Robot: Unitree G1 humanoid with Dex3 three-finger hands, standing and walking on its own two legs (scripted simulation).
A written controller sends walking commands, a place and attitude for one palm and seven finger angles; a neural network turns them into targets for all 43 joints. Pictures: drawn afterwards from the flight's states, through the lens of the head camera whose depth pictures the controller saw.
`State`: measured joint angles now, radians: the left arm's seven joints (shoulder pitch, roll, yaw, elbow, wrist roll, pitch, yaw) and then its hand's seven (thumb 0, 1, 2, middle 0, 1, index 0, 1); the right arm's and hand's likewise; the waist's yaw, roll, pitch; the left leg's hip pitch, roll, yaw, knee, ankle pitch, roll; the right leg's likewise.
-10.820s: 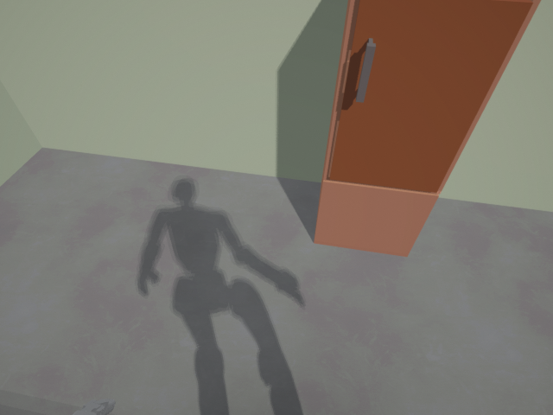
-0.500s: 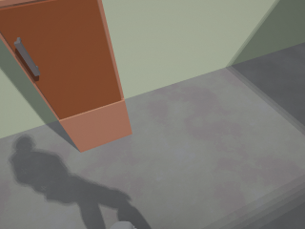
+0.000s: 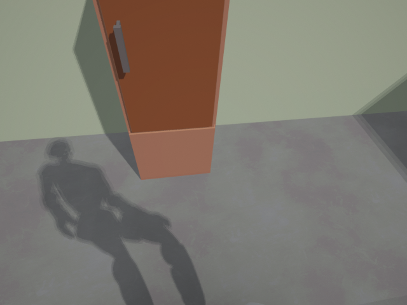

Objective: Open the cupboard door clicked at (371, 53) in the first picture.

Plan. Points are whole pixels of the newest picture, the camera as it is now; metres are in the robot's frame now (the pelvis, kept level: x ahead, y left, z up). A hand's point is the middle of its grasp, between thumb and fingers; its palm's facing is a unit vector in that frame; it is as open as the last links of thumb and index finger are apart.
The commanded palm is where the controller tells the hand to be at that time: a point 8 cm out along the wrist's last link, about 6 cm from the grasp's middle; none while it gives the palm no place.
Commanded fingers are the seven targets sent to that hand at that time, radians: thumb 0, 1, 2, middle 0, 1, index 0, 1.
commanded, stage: turn to face it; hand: left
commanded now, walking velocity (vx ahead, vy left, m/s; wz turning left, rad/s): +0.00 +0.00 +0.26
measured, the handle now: (122, 47) +0.83 +0.33 +0.07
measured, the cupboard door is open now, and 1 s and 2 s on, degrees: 0 0 0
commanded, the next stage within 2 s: take the last steps up to it in 0.12 s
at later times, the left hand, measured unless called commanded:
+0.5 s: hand out of the picture -0.04 +0.14 -0.16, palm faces +0.21 -0.95 -0.23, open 7.3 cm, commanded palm none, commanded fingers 0.00 0.90 0.90 -0.20 -0.30 -0.20 -0.30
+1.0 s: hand out of the picture +0.10 +0.20 -0.18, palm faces +0.14 -0.98 -0.16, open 7.3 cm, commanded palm none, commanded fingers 0.00 0.90 0.90 -0.20 -0.30 -0.20 -0.30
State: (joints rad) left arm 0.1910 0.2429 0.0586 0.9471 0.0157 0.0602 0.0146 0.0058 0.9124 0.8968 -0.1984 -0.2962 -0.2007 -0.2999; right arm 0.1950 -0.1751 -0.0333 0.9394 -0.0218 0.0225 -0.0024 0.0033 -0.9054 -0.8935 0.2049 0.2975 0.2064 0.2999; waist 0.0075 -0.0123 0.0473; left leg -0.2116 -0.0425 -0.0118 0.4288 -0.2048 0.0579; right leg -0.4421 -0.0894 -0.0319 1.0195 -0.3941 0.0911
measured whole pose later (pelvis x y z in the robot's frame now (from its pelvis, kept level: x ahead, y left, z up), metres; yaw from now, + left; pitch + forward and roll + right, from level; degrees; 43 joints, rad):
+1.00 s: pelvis +0.08 +0.02 +0.00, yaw +6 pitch -2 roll +0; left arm 0.24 0.19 0.07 1.07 0.03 0.02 -0.02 0.01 0.92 0.90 -0.20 -0.30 -0.20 -0.30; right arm 0.43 -0.10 -0.03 1.13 -0.02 -0.06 -0.03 0.00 -0.92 -0.89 0.20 0.30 0.20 0.30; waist -0.01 -0.03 0.02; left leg 0.02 0.03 0.17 0.31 -0.29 0.02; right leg -0.61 -0.11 -0.06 1.06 -0.17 0.03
